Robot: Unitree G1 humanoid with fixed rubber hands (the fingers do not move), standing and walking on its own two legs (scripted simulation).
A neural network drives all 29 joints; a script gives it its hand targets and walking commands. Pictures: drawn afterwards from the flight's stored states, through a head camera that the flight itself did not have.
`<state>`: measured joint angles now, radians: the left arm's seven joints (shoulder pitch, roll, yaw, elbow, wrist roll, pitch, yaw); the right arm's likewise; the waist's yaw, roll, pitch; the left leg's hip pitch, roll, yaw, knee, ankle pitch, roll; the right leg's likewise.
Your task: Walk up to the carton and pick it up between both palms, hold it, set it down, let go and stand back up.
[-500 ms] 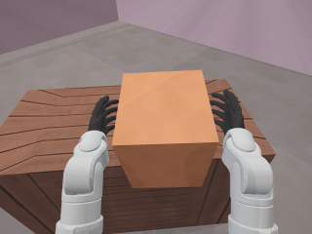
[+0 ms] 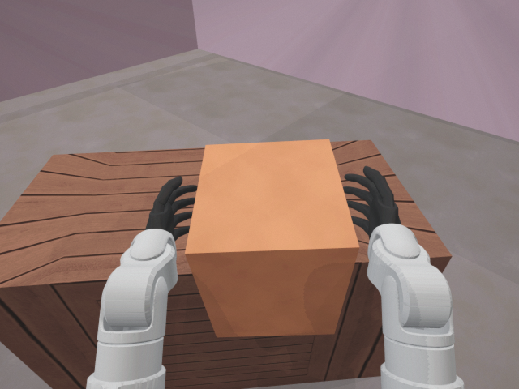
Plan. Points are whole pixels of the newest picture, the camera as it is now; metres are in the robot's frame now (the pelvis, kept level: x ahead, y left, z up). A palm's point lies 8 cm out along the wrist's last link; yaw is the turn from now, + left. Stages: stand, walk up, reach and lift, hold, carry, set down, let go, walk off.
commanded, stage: hold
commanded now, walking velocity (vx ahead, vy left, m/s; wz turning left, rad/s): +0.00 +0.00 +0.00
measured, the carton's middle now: (271, 241) +0.36 +0.00 +0.08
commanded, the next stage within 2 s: none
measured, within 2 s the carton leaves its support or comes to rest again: neither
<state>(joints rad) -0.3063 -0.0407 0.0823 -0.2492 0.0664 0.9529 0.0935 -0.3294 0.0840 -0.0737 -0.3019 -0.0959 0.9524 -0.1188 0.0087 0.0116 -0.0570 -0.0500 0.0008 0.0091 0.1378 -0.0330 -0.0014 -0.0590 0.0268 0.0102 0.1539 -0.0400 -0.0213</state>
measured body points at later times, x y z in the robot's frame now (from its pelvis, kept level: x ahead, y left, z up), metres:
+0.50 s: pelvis -0.01 +0.01 +0.00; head -0.05 +0.00 +0.45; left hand +0.32 +0.16 +0.18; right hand +0.33 -0.14 +0.20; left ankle +0.03 +0.12 -0.75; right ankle +0.03 -0.10 -0.75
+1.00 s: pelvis +0.02 +0.00 +0.00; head -0.03 +0.00 +0.45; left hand +0.32 +0.15 +0.17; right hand +0.32 -0.14 +0.19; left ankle +0.03 +0.12 -0.75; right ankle +0.03 -0.10 -0.75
